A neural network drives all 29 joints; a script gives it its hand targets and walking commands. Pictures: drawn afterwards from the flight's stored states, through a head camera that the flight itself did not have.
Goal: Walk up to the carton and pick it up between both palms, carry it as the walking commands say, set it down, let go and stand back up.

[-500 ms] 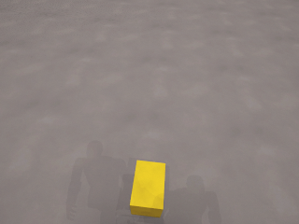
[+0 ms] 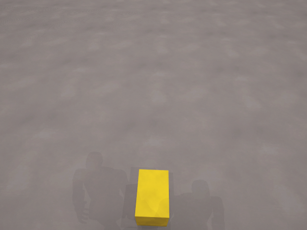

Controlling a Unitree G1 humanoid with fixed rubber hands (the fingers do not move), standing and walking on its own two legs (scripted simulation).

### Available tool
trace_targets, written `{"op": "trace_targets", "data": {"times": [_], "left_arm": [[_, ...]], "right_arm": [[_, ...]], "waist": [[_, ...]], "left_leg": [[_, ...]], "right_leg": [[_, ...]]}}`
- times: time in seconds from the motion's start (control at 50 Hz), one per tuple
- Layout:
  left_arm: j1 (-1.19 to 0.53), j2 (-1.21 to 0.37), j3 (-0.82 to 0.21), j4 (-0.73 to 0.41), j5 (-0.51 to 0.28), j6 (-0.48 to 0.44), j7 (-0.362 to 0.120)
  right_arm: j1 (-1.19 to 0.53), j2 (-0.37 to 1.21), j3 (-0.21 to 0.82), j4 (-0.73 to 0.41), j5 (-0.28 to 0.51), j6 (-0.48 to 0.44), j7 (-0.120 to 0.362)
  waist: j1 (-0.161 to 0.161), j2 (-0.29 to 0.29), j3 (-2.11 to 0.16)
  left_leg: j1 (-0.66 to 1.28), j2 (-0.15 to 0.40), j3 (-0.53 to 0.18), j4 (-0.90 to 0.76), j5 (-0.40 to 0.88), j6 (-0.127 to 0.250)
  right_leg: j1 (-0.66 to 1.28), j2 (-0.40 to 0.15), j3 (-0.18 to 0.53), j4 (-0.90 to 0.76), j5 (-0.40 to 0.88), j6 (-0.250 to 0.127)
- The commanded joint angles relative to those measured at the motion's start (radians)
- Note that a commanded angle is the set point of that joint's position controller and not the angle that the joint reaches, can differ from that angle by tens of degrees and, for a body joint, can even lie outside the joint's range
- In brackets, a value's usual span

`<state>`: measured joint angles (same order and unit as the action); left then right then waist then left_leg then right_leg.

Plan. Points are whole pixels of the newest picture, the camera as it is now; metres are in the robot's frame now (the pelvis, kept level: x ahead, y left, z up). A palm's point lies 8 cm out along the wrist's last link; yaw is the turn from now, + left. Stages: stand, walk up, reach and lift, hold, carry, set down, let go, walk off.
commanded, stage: stand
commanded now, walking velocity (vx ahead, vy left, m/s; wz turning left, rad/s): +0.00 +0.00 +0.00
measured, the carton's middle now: (152, 197) +0.42 +0.00 -0.67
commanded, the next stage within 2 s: reach and lift in 0.34 s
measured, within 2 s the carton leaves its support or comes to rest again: neither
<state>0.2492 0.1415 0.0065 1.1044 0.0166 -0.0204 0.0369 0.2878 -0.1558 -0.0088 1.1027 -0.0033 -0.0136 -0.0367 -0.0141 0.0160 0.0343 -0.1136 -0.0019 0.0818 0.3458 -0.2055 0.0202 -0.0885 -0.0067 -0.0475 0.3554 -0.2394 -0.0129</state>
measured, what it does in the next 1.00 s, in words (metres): lowers itself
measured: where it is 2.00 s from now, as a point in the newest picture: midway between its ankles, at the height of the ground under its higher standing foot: outside the picture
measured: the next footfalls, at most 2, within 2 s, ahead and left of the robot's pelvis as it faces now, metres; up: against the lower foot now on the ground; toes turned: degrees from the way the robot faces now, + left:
none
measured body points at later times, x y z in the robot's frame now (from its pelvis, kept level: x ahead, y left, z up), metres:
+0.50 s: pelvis -0.03 +0.00 -0.03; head +0.01 +0.00 +0.42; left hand +0.13 +0.24 -0.15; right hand +0.14 -0.25 -0.15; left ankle -0.01 +0.10 -0.75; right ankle -0.03 -0.11 -0.75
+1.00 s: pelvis -0.07 +0.00 -0.07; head +0.05 +0.00 +0.37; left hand +0.15 +0.21 -0.19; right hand +0.15 -0.22 -0.18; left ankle -0.01 +0.10 -0.75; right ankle -0.03 -0.11 -0.75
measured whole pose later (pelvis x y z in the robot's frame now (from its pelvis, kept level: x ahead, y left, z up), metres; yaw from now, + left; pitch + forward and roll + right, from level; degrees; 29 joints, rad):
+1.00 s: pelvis -0.07 +0.00 -0.07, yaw -1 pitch +14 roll +0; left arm -0.03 0.15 0.08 0.44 0.03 0.49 -0.03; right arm -0.06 -0.15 -0.07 0.45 -0.01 0.48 0.01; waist -0.01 0.00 0.01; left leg -0.83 0.03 0.09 0.96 -0.37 0.04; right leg -0.80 -0.01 -0.04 0.97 -0.40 -0.02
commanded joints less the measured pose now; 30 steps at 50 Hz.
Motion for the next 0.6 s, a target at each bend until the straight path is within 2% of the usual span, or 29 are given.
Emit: {"op": "trace_targets", "data": {"times": [0.0, 0.32, 0.34, 0.36, 0.38, 0.4, 0.42, 0.44, 0.46, 0.48, 0.5, 0.52, 0.54, 0.58], "left_arm": [[0.07, 0.089, 0.015, -0.001, 0.002, -0.007, 0.003], [0.137, 0.092, 0.015, 0.016, 0.004, -0.004, 0.003], [-0.214, 0.202, -0.011, -0.335, -0.112, 0.053, 0.003], [-0.565, 0.216, -0.022, -0.614, -0.083, 0.129, 0.013], [-0.564, 0.204, -0.046, -0.575, -0.068, 0.214, 0.02], [-0.478, 0.248, -0.026, -0.545, -0.086, 0.297, 0.009], [-0.418, 0.23, -0.018, -0.515, -0.1, 0.394, -0.005], [-0.348, 0.196, -0.039, -0.469, -0.091, 0.499, -0.022], [-0.261, 0.165, -0.044, -0.436, -0.079, 0.589, -0.026], [-0.171, 0.139, -0.04, -0.413, -0.077, 0.659, -0.029], [-0.102, 0.127, -0.035, -0.427, -0.071, 0.709, -0.028], [-0.054, 0.122, -0.029, -0.447, -0.06, 0.741, -0.025], [-0.025, 0.105, -0.032, -0.472, -0.05, 0.753, -0.027], [-0.039, 0.086, -0.02, -0.584, -0.018, 0.715, -0.04]], "right_arm": [[0.054, -0.086, -0.013, -0.006, -0.002, -0.005, -0.004], [0.059, -0.09, -0.007, 0.007, -0.006, -0.002, -0.003], [-0.292, -0.198, -0.013, -0.343, 0.114, 0.03, 0.011], [-0.603, -0.171, -0.015, -0.499, 0.113, 0.104, 0.007], [-0.513, -0.202, -0.01, -0.475, 0.097, 0.197, -0.004], [-0.508, -0.255, 0.03, -0.559, 0.075, 0.28, -0.003], [-0.45, -0.235, 0.019, -0.562, 0.083, 0.37, -0.004], [-0.394, -0.188, 0.027, -0.531, 0.084, 0.485, -0.004], [-0.292, -0.16, 0.042, -0.494, 0.08, 0.58, -0.004], [-0.193, -0.15, 0.053, -0.471, 0.081, 0.649, 0.004], [-0.109, -0.128, 0.048, -0.464, 0.075, 0.695, 0.013], [-0.073, -0.116, 0.04, -0.471, 0.069, 0.719, 0.014], [-0.072, -0.111, 0.036, -0.485, 0.066, 0.727, 0.016], [-0.098, -0.099, -0.008, -0.57, 0.022, 0.693, 0.039]], "waist": [[0.009, -0.051, 0.031], [0.011, -0.02, 0.054], [0.025, -0.04, -0.186], [0.003, -0.021, -0.162], [-0.004, 0.011, -0.12], [0.023, -0.055, -0.132], [0.03, -0.077, -0.09], [0.023, -0.103, -0.04], [0.025, -0.084, -0.042], [0.026, -0.045, -0.062], [0.026, -0.021, -0.142], [0.025, -0.021, -0.211], [0.026, -0.019, -0.255], [0.023, -0.006, -0.286]], "left_leg": [[0.016, 0.107, -0.117, -0.049, 0.141, -0.001], [-0.003, 0.117, -0.105, -0.044, 0.106, 0.003], [-0.309, 0.007, -0.047, 0.155, -0.228, 0.01], [-0.298, 0.039, -0.047, 0.21, -0.243, 0.0], [-0.322, 0.028, -0.05, 0.241, -0.297, 0.006], [-0.268, 0.027, -0.043, 0.236, -0.279, 0.024], [-0.241, 0.015, -0.051, 0.25, -0.267, 0.026], [-0.22, 0.005, -0.061, 0.257, -0.249, 0.049], [-0.21, 0.009, -0.074, 0.263, -0.172, 0.052], [-0.239, 0.012, -0.101, 0.259, -0.073, 0.053], [-0.25, 0.003, -0.123, 0.268, 0.08, 0.057], [-0.248, -0.006, -0.139, 0.275, 0.211, 0.062], [-0.234, -0.005, -0.152, 0.272, 0.304, 0.064], [-0.182, 0.007, -0.163, 0.253, 0.375, 0.059]], "right_leg": [[-0.051, -0.119, 0.114, -0.068, 0.238, -0.031], [-0.084, -0.107, 0.114, -0.076, 0.156, -0.021], [-0.374, -0.035, 0.085, 0.123, -0.263, -0.024], [-0.402, -0.058, 0.083, 0.141, -0.261, -0.034], [-0.409, -0.054, 0.074, 0.158, -0.292, -0.036], [-0.475, -0.057, 0.03, 0.175, -0.327, -0.037], [-0.497, -0.062, 0.037, 0.155, -0.35, -0.051], [-0.546, -0.061, 0.032, 0.134, -0.322, -0.055], [-0.561, -0.05, 0.037, 0.142, -0.228, -0.057], [-0.527, -0.03, 0.052, 0.163, -0.092, -0.067], [-0.475, -0.001, 0.064, 0.195, 0.084, -0.07], [-0.431, 0.023, 0.072, 0.219, 0.224, -0.06], [-0.411, 0.036, 0.078, 0.226, 0.311, -0.057], [-0.415, 0.041, 0.091, 0.202, 0.352, -0.056]]}}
